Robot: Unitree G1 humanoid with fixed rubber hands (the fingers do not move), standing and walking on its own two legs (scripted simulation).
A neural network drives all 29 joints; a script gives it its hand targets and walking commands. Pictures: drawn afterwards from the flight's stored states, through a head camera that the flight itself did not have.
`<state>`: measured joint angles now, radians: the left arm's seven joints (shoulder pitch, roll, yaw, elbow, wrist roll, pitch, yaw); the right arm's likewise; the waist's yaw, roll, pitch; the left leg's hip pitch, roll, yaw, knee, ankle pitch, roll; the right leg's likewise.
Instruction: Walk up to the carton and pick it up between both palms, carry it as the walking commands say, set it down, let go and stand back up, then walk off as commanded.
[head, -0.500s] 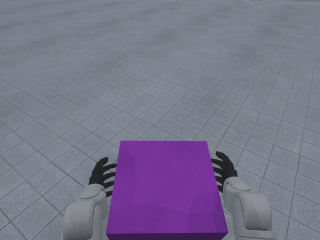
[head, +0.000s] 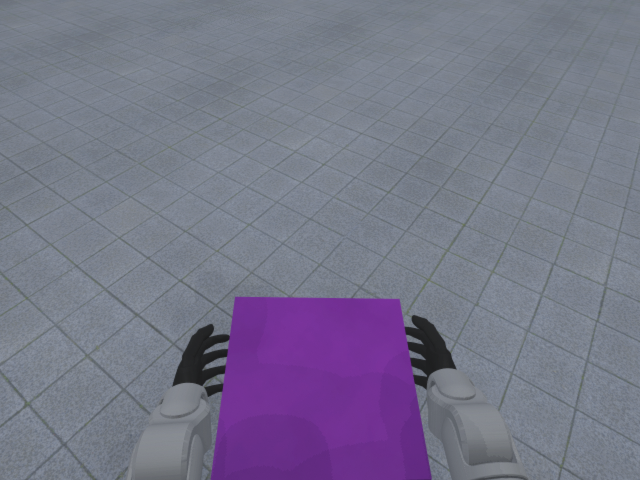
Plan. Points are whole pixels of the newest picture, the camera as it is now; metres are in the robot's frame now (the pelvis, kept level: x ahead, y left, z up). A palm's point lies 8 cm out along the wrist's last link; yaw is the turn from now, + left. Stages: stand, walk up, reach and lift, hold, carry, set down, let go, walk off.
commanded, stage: set down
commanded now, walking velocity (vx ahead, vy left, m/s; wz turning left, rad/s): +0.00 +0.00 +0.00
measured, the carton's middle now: (314, 409) +0.25 +0.04 -0.07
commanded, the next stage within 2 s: none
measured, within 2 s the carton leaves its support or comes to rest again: neither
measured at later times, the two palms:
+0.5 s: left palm (198, 371) +0.27 +0.20 -0.03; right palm (416, 354) +0.31 -0.10 -0.02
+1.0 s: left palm (214, 382) +0.30 +0.20 -0.13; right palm (401, 371) +0.34 -0.10 -0.13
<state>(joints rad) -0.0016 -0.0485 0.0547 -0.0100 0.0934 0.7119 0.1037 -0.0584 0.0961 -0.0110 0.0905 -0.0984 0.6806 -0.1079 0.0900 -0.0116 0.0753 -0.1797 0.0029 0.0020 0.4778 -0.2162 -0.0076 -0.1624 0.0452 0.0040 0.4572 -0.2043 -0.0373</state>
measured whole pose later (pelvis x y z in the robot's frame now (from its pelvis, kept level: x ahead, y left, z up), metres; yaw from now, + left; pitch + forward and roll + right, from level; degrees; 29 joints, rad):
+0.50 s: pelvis -0.02 +0.01 -0.02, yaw +1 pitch +3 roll +0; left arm -0.33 -0.15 0.33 0.43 0.27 0.41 0.02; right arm -0.41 0.17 -0.33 0.52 -0.30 0.40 -0.02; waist 0.08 -0.02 0.05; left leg -0.44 -0.04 -0.04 0.63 -0.23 0.02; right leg -0.43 0.06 0.05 0.63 -0.25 -0.02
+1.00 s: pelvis -0.04 +0.00 -0.07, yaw +1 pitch +23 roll +0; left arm -0.50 -0.10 0.39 0.50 0.24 0.22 0.00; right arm -0.56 0.17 -0.37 0.56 -0.26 0.21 -0.05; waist 0.07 -0.04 -0.01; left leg -1.03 -0.05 -0.06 0.93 -0.29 -0.01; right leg -1.02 0.08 0.05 0.94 -0.31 -0.02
